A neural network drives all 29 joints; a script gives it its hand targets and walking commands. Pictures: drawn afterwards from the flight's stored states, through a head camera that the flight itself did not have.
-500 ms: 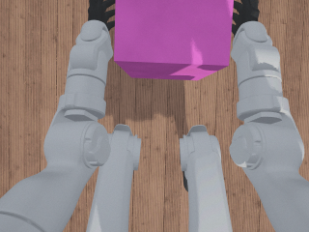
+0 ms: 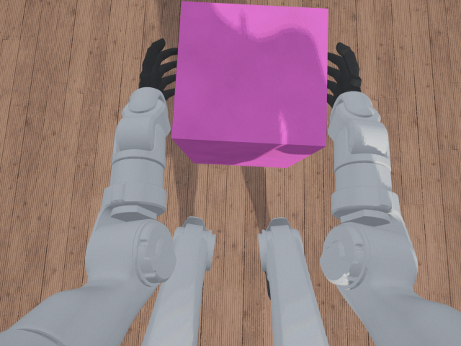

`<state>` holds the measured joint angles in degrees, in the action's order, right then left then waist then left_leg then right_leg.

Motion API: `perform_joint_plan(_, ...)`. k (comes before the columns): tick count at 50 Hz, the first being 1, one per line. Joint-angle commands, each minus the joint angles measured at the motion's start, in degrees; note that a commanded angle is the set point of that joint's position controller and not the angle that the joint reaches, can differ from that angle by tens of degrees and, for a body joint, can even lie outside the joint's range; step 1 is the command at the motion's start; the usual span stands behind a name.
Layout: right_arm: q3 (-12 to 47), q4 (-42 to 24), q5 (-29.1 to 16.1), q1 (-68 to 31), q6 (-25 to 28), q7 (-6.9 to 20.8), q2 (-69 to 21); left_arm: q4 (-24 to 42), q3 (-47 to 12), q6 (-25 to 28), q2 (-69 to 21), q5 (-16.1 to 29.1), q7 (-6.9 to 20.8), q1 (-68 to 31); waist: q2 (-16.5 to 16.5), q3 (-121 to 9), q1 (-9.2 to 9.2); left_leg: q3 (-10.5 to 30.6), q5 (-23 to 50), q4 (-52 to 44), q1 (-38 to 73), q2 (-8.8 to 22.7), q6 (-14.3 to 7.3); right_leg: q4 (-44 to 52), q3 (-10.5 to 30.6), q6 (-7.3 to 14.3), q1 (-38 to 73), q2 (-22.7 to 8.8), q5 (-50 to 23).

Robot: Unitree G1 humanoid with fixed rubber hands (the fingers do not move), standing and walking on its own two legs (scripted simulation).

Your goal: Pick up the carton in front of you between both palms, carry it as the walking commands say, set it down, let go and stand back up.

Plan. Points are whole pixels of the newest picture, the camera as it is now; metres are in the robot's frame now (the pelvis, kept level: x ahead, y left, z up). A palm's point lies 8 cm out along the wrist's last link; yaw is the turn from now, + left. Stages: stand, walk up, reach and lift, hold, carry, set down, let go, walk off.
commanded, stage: reach and lift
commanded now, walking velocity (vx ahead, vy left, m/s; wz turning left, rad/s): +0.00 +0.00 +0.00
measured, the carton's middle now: (246, 103) +0.51 -0.02 -0.12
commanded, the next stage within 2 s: none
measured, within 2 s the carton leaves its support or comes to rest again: neither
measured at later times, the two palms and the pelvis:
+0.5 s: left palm (95, 74) +0.44 +0.14 +0.11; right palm (406, 79) +0.44 -0.16 +0.11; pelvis +0.05 +0.00 +0.14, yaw -1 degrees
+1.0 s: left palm out of the picture +0.40 +0.15 +0.26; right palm out of the picture +0.39 -0.15 +0.26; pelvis +0.10 +0.00 +0.25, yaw -1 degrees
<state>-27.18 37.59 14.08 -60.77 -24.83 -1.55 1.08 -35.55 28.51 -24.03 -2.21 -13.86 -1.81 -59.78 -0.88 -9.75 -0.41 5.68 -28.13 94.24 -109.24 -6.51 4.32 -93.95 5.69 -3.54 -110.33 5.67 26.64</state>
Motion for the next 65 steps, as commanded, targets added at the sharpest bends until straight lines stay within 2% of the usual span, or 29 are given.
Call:
perform_joint_plan(1, 31.75, 3.29, -11.31, -32.87, 0.65, 15.67, -64.23, -4.44, -32.13, 0.38, -61.07, 10.59, 14.8, -34.46, 1.94, -60.5, -0.32, -10.92, 12.4, -12.08, 33.21, -4.01, -1.78, 12.21, -10.62, 1.1, 41.39, 3.72, -13.78)
perform_joint_plan(15, 31.35, 4.15, -8.27, -16.05, 3.75, 14.59, -65.88, -5.03, -32.8, 3.2, -62.9, 7.93, 13.73, -17.06, 1.24, -44.56, -0.2, -6.82, 12.62, -27.62, 47.46, -3.25, -2.27, 27.5, -6.76, 2.17, 52.73, 3.43, -13.35)
perform_joint_plan(31, 37.68, -1.26, -8.4, 2.42, 4.21, 14.83, -67.16, 0.43, -39.3, 3.5, -64.26, 7.69, 13.73, 1.7, 0.73, -32.19, -0.03, -2.91, 19.71, -47.81, 71.6, -1.16, -3.0, 46.98, -3.1, 2.83, 75.87, 1.84, -20.02)
perform_joint_plan(40, 40.99, -5.36, -8.97, 13.79, 1.85, 14.6, -66.17, 4.29, -42.28, 1.1, -62.81, 8.16, 14.02, 13.42, 1.24, -22.87, 0.35, -1.79, 28.44, -59.42, 86.23, -0.11, -3.15, 58.68, -1.9, 2.54, 90.31, 0.91, -28.49)
perform_joint_plan(48, 45.63, -13.88, -11.29, 20.7, -3.77, 14.4, -64.54, 10.43, -45.84, -4.52, -62.55, 10.22, 14.58, 21.43, 0.83, -13.23, 0.56, -1.21, 31.84, -69.14, 98.62, 0.86, -3.12, 68.6, -1.53, 2.32, 101.71, 0.21, -30.94)
perform_joint_plan(50, 45.43, -15.07, -11.41, 22.0, -5.59, 14.47, -64.21, 11.85, -45.79, -6.36, -61.9, 10.36, 14.66, 22.57, 0.76, -9.6, 0.67, -1.16, 30.63, -71.22, 100.11, 0.97, -3.13, 70.55, -1.6, 2.37, 102.91, 0.19, -29.31)
perform_joint_plan(54, 42.42, -14.47, -10.31, 22.5, -8.4, 14.85, -63.2, 11.86, -43.31, -9.23, -60.37, 9.41, 15.22, 22.41, 0.73, -1.98, 0.48, -1.45, 23.56, -73.85, 100.06, 1.11, -3.39, 73.1, -1.78, 2.73, 102.87, 0.0, -22.54)
perform_joint_plan(58, 39.54, -12.95, -9.1, 18.07, -9.09, 15.51, -63.11, 10.09, -40.33, -9.9, -60.11, 8.14, 15.99, 18.12, 0.62, 1.44, 0.58, -1.95, 16.94, -74.2, 98.82, 1.43, -3.94, 73.51, -2.24, 3.22, 102.11, -0.29, -16.11)
perform_joint_plan(65, 40.16, -13.15, -9.57, 12.03, -8.99, 16.12, -64.91, 10.2, -40.4, -9.8, -61.5, 8.25, 16.57, 12.62, 0.69, -2.07, 0.92, -2.31, 16.27, -73.51, 100.02, 1.52, -4.14, 72.77, -2.45, 3.21, 104.09, -0.48, -15.36)
